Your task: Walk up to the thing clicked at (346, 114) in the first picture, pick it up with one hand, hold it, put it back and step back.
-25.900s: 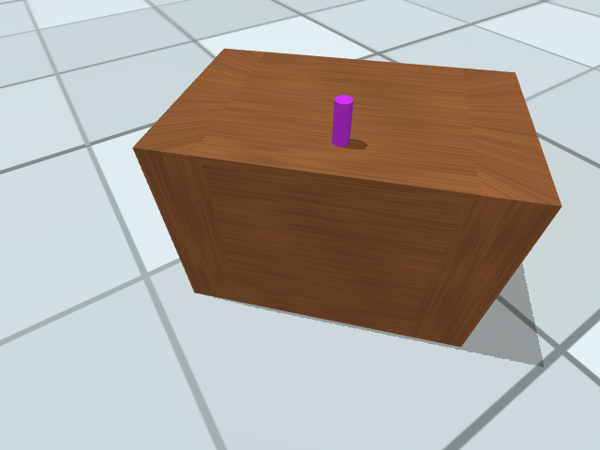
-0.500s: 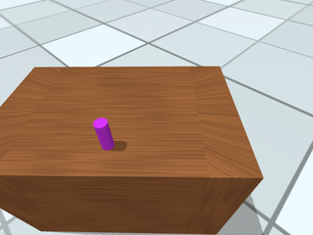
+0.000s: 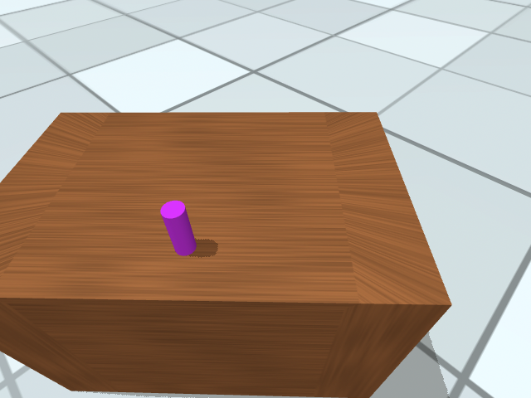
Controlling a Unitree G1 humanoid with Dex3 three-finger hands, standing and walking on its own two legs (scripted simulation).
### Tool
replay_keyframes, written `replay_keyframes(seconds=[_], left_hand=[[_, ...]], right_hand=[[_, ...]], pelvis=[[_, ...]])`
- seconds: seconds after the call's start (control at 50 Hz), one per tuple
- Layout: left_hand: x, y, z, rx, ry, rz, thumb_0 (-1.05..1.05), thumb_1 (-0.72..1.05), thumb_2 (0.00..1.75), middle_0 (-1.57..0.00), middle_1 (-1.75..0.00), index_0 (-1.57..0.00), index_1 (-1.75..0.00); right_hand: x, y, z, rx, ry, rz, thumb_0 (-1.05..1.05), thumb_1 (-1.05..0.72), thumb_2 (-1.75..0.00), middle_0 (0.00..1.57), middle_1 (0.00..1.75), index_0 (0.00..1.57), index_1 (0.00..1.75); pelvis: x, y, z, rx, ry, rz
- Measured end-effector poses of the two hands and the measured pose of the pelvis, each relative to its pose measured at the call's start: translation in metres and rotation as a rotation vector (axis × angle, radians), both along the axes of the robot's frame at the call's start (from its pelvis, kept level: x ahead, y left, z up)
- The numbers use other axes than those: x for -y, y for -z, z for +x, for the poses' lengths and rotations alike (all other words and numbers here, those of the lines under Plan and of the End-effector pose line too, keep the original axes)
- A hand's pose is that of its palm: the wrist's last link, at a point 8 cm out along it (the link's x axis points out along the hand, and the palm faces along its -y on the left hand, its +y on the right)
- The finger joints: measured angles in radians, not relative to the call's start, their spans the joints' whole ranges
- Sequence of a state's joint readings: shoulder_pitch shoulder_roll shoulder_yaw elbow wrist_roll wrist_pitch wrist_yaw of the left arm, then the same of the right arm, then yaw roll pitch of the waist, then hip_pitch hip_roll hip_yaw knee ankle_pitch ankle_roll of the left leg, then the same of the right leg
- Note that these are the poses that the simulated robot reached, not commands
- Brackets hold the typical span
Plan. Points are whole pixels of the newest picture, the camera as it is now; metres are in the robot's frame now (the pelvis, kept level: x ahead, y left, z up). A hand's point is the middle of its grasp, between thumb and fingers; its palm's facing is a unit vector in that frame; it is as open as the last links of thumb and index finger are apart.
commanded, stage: stand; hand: left
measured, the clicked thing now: (179, 229) +0.44 +0.20 -0.02
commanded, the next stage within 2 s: none
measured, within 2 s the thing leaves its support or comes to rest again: neither
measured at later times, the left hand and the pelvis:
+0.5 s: hand out of the picture +0.06 +0.25 -0.16, palm faces -0.02 -0.94 -0.35, open 8.8 cm; pelvis +0.00 +0.00 +0.00, yaw +0 degrees
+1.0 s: hand out of the picture +0.07 +0.25 -0.16, palm faces -0.02 -0.94 -0.35, open 7.3 cm; pelvis +0.01 -0.01 +0.00, yaw +0 degrees
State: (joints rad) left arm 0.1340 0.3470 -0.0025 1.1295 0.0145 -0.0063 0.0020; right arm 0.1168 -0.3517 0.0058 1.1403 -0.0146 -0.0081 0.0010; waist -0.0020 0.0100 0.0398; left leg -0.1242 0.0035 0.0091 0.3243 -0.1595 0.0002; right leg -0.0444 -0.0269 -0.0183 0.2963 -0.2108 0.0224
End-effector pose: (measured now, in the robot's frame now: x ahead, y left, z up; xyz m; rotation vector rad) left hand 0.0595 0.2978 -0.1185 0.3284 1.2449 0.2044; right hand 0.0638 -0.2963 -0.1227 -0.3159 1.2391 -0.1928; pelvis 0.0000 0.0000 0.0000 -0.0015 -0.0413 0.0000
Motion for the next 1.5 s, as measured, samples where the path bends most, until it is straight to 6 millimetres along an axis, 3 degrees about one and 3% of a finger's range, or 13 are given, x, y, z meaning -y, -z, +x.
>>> replay_keyframes(seconds=[0.1,0.18,0.4,0.5,0.62,0.84,1.5], left_hand=[[0.0,0.0,-0.002,-0.002,-0.004,-0.002,-0.01,-0.53,0.06,-0.07,-0.07,-0.08,-0.07],[0.0,0.0,-0.003,-0.005,-0.007,-0.003,-0.01,-0.4,0.19,-0.12,-0.15,-0.13,-0.16],[0.001,0.0,-0.003,-0.009,-0.01,-0.003,0.0,0.3,0.73,-0.19,-0.28,-0.2,-0.28],[0.002,0.0,-0.002,-0.007,-0.008,-0.003,0.0,0.63,0.83,-0.2,-0.29,-0.2,-0.29],[0.004,0.0,0.001,-0.004,-0.007,-0.003,0.0,0.82,0.88,-0.2,-0.29,-0.21,-0.3],[0.006,-0.001,0.004,-0.001,-0.005,-0.003,0.0,0.9,0.89,-0.2,-0.3,-0.21,-0.3],[0.006,0.001,0.006,0.006,-0.01,-0.008,0.0,0.91,0.89,-0.2,-0.3,-0.21,-0.3]], right_hand=[[0.0,0.0,0.0,0.001,-0.002,-0.001,0.01,-0.9,-0.9,0.2,0.3,0.21,0.3],[0.0,0.0,0.0,-0.001,-0.002,-0.002,0.01,-0.91,-0.9,0.2,0.3,0.21,0.3],[0.001,0.001,0.0,-0.007,-0.003,0.0,0.01,-0.91,-0.9,0.2,0.3,0.21,0.3],[0.002,0.001,0.002,-0.005,-0.006,0.0,0.01,-0.91,-0.9,0.2,0.3,0.21,0.3],[0.003,0.001,0.005,-0.003,-0.007,0.0,0.01,-0.91,-0.9,0.2,0.3,0.21,0.3],[0.006,0.001,0.008,-0.003,-0.007,-0.001,0.01,-0.91,-0.9,0.2,0.3,0.21,0.3],[0.005,-0.002,0.013,0.007,-0.011,-0.005,0.01,-0.91,-0.9,0.2,0.3,0.21,0.3]], pelvis=[[0.0,0.0,0.0,-0.001,-0.001,0.0],[0.0,0.0,0.0,-0.001,-0.002,0.002],[0.001,0.0,0.001,-0.004,-0.005,0.002],[0.002,0.0,0.002,-0.005,-0.005,0.002],[0.003,0.0,0.003,-0.005,-0.005,0.002],[0.005,0.0,0.006,-0.008,-0.005,0.002],[0.005,0.0,0.007,-0.005,-0.007,0.001]])
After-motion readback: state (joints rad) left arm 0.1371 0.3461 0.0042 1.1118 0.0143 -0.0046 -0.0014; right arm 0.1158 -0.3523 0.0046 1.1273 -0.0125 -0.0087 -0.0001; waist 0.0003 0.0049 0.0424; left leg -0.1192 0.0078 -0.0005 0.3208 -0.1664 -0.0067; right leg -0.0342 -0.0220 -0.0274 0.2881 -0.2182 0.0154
